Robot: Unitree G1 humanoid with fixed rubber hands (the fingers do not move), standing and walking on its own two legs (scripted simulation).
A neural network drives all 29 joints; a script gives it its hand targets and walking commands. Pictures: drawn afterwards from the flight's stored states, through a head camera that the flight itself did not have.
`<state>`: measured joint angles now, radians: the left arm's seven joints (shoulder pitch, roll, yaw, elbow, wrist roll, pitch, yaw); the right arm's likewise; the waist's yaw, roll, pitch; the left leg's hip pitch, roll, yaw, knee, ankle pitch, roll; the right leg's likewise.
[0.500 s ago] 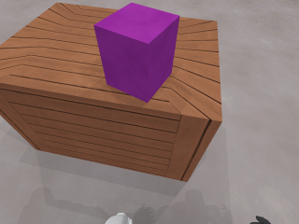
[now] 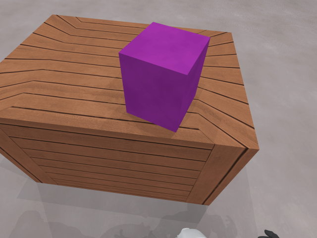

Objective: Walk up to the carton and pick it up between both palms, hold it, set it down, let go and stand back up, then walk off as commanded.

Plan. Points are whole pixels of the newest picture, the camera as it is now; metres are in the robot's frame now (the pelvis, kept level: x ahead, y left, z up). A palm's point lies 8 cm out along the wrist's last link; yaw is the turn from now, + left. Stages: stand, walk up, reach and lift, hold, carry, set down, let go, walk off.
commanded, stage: walk up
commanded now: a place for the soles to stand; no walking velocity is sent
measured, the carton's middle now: (164, 78) +0.60 -0.04 +0.05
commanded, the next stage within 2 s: none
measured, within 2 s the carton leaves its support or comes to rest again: neither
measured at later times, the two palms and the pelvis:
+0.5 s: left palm out of the picture +0.12 +0.36 -0.14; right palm out of the picture +0.07 -0.27 -0.08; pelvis +0.04 +0.06 -0.01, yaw -4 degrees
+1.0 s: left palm (51, 236) +0.17 +0.27 -0.13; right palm out of the picture +0.05 -0.35 -0.11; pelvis +0.06 -0.02 -0.02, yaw -10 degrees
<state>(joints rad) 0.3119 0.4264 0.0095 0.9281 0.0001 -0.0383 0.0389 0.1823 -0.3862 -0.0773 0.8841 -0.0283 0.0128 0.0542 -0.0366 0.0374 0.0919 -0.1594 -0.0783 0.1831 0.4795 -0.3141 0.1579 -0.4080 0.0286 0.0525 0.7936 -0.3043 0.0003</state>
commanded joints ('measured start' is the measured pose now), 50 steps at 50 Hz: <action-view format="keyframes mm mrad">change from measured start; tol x32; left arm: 1 22 195 62 -59 13 14 17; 5 431 203 113 36 -5 19 36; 13 -167 243 83 -160 35 -3 21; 50 -82 233 103 -184 27 66 -39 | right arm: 1 66 -216 -80 -91 10 4 -38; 50 114 -213 -30 -47 18 -40 -96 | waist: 1 -18 -15 -28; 14 -28 -333 -19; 35 5 229 -46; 40 100 -257 -168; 50 45 -164 -44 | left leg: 1 256 387 -261 -156 527 -256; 5 -172 139 47 302 949 -459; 7 -387 -40 -109 816 -274 -299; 9 -295 118 -439 901 -270 -236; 16 182 67 -106 0 9 -200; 19 63 611 -759 -250 -28 -112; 34 196 421 -198 55 669 19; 37 71 410 -136 168 628 6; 41 -382 127 -153 695 -387 -124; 50 -187 84 -134 291 -277 -129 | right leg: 1 -128 -54 13 2 -86 -46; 5 518 -40 -125 -325 79 -163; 9 68 -389 689 -533 -270 -391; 21 -294 -17 220 403 -136 -26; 38 180 6 -90 -281 47 -60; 41 253 -240 539 -400 222 -256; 43 -41 -219 544 -546 -259 -259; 50 47 -179 427 -390 -43 -228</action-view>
